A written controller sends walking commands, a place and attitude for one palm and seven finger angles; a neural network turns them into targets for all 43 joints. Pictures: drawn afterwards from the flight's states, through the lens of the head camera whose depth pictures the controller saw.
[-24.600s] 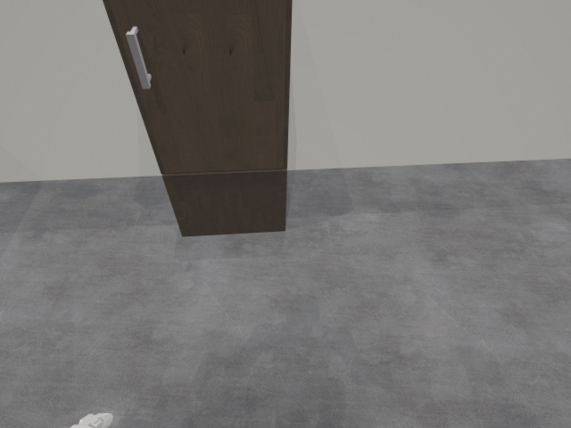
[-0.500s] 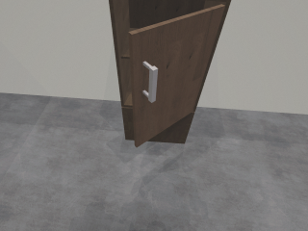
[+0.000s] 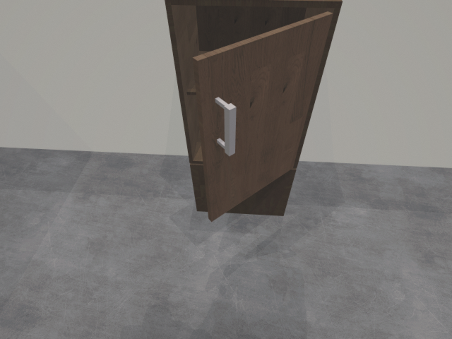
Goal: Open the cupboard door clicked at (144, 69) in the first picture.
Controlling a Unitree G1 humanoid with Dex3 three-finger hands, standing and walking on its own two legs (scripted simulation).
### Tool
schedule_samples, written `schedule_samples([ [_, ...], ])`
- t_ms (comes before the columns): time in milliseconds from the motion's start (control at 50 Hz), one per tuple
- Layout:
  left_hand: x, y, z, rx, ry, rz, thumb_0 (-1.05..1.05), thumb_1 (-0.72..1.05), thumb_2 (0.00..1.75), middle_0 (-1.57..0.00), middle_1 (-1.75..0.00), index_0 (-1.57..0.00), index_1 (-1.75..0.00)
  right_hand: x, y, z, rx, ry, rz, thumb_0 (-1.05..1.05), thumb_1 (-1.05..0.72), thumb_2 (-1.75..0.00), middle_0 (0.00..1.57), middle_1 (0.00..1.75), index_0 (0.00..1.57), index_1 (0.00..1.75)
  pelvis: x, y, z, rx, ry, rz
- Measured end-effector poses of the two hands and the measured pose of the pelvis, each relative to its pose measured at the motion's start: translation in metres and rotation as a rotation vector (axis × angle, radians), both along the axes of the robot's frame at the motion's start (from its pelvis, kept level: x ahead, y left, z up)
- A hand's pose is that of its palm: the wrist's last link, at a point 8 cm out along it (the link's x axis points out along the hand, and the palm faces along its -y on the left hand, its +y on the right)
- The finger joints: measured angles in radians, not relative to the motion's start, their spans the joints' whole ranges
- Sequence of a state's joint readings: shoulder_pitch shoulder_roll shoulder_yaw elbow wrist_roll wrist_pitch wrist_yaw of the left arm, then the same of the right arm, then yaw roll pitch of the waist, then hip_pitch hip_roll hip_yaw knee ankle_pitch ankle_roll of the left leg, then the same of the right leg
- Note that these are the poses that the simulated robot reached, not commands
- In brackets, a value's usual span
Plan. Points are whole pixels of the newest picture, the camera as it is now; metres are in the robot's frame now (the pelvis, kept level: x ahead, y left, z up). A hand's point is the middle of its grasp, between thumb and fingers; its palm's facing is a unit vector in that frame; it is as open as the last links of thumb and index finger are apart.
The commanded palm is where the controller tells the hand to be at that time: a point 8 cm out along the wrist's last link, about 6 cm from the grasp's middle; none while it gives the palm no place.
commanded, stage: let the arm hang, fingers relaxed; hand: left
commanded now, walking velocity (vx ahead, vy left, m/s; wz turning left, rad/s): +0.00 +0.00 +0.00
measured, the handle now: (225, 127) +0.57 +0.04 +0.06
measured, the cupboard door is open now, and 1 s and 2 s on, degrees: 42 42 42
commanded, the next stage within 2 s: look to check the result in 0.30 s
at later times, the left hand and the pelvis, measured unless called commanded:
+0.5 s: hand out of the picture -0.01 +0.16 -0.17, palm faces +0.07 -0.98 -0.18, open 7.3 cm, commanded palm none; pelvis +0.01 -0.01 +0.00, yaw +0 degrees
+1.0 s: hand out of the picture +0.01 +0.14 -0.17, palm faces +0.07 -0.98 -0.17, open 7.3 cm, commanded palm none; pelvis +0.03 -0.02 +0.00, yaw +0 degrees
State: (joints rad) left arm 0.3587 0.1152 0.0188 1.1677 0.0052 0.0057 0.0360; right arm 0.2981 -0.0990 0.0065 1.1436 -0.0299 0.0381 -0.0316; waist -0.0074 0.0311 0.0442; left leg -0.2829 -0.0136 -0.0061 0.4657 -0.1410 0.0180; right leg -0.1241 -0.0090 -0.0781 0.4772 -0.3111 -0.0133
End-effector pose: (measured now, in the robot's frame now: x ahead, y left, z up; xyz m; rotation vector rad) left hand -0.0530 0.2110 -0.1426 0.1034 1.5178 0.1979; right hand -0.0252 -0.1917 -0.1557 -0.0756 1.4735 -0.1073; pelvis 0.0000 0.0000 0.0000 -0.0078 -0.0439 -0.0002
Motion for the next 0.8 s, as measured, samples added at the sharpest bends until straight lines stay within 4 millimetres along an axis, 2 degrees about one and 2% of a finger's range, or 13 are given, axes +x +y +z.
schedule_samples([
  [120, 0.033, -0.01, -0.005, -0.024, -0.09, -0.013, 0.0, 0.91, 0.9, -0.2, -0.3, -0.2, -0.3, 0.002, -0.005, 0.002, -0.015, -0.013, -0.006, 0.01, -0.91, -0.9, 0.2, 0.3, 0.2, 0.3, 0.002, -0.002, 0.0, 0.003, 0.001, 0.002],
  [200, 0.044, -0.013, -0.006, -0.032, -0.11, -0.023, 0.0, 0.91, 0.9, -0.2, -0.3, -0.2, -0.3, 0.004, -0.01, 0.004, -0.028, -0.015, -0.01, 0.01, -0.91, -0.9, 0.2, 0.3, 0.2, 0.3, 0.004, -0.003, 0.0, 0.003, 0.002, 0.002],
  [320, 0.045, -0.011, -0.005, -0.025, -0.095, -0.019, 0.0, 0.92, 0.9, -0.2, -0.3, -0.2, -0.3, 0.008, -0.015, 0.006, -0.04, -0.01, -0.008, 0.0, -0.91, -0.9, 0.2, 0.3, 0.2, 0.3, 0.008, -0.005, 0.001, 0.003, 0.004, 0.003],
  [580, 0.032, -0.005, 0.0, 0.003, -0.025, -0.002, 0.0, 0.91, 0.9, -0.2, -0.3, -0.2, -0.3, 0.027, -0.023, 0.006, -0.045, -0.005, 0.017, 0.01, -0.92, -0.9, 0.2, 0.3, 0.2, 0.3, 0.017, -0.008, 0.002, 0.006, 0.009, 0.004],
  [800, 0.043, -0.013, 0.0, -0.008, -0.032, -0.003, 0.0, 0.91, 0.9, -0.2, -0.3, -0.2, -0.3, 0.045, -0.035, 0.008, -0.065, -0.02, 0.033, 0.01, -0.92, -0.9, 0.2, 0.3, 0.2, 0.3, 0.025, -0.012, 0.003, 0.01, 0.008, 0.006],
])
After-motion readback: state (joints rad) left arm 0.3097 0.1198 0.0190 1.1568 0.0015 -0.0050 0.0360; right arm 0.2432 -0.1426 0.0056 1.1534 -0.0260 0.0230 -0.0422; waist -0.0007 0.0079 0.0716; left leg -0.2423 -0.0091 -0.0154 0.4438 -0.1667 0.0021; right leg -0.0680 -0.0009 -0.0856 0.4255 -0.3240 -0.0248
